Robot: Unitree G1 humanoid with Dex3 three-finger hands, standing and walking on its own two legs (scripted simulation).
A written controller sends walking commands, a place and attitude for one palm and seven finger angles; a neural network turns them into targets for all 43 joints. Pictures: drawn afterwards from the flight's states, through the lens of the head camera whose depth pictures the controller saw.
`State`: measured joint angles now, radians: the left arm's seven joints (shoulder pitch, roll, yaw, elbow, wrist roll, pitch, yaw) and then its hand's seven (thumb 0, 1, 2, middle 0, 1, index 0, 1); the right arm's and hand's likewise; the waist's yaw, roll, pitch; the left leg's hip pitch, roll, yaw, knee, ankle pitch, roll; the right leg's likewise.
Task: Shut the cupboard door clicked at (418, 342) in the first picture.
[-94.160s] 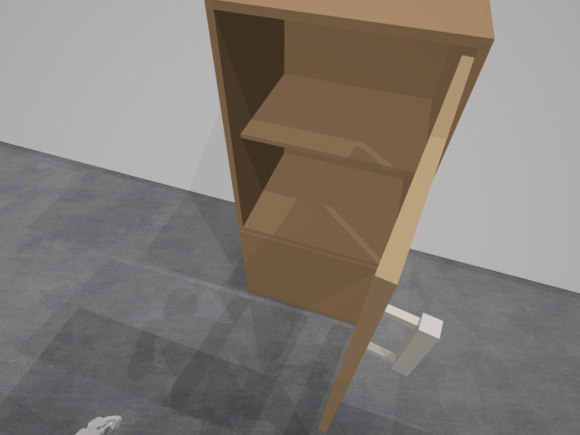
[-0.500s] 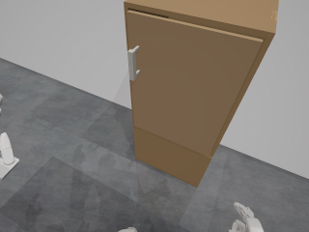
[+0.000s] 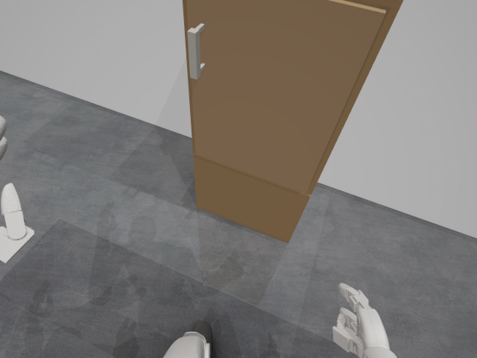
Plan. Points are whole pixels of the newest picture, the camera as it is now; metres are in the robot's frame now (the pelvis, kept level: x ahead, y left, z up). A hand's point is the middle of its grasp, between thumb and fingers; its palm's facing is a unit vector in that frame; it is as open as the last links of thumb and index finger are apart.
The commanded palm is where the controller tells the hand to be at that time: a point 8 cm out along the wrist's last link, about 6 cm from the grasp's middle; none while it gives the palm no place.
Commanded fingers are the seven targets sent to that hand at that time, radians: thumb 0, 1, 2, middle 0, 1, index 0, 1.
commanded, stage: stop stepping back and stand still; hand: left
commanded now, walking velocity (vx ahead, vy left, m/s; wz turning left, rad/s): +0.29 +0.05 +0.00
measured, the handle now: (198, 51) +0.78 +0.19 +0.09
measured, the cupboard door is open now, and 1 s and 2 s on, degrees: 0 0 0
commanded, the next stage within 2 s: none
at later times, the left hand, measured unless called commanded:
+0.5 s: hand out of the picture +0.14 +0.30 +0.20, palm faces +0.28 -0.84 -0.46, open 7.4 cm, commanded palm +0.09 +0.36 +0.20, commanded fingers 0.00 0.90 0.90 -0.20 -0.30 -0.20 -0.30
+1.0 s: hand out of the picture +0.13 +0.35 +0.20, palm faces +0.35 -0.78 -0.53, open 7.4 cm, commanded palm +0.08 +0.40 +0.20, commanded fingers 0.00 0.90 0.90 -0.20 -0.30 -0.20 -0.30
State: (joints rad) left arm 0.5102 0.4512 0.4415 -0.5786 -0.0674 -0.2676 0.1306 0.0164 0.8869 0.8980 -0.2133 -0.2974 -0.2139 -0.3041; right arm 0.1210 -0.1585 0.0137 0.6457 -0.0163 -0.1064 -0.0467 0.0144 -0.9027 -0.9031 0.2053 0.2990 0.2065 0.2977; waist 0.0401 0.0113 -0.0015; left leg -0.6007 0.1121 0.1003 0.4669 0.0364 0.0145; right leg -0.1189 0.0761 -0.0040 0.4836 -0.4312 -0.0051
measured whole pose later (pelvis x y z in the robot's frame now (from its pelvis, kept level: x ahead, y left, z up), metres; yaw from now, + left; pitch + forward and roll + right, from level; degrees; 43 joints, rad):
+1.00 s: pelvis -0.07 +0.11 +0.01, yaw -2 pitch +0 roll -1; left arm 0.59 0.52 0.47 -0.66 -0.05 -0.19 0.15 0.02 0.89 0.90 -0.22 -0.30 -0.21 -0.30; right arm 0.24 -0.13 0.03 0.58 0.00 -0.09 -0.02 0.02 -0.90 -0.90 0.21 0.30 0.21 0.30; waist 0.00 -0.04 0.04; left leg -0.31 0.10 0.06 0.60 -0.29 -0.05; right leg -0.30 0.03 -0.09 0.56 -0.30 0.00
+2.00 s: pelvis -0.04 +0.14 +0.02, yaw -1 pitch +0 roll -1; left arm 0.55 0.41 0.40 -0.43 -0.06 -0.17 0.17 0.02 0.89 0.90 -0.21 -0.30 -0.21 -0.30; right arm 0.23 -0.21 0.01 0.61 0.02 -0.04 -0.08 0.02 -0.91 -0.90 0.20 0.30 0.20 0.30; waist -0.01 0.02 -0.02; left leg -0.28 0.02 0.09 0.47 -0.21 0.04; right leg -0.17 0.00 -0.08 0.42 -0.25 -0.01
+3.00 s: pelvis -0.06 +0.15 +0.02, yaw -1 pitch -2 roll -1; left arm 0.37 0.17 0.01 1.14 0.01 0.02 0.02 0.01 0.91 0.90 -0.20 -0.29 -0.20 -0.30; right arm 0.31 -0.14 0.00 1.09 -0.02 0.03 -0.02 0.01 -0.91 -0.90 0.20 0.30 0.20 0.30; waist 0.00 0.04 0.02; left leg -0.24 -0.01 0.10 0.41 -0.14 0.06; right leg -0.17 -0.02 -0.08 0.41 -0.22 0.00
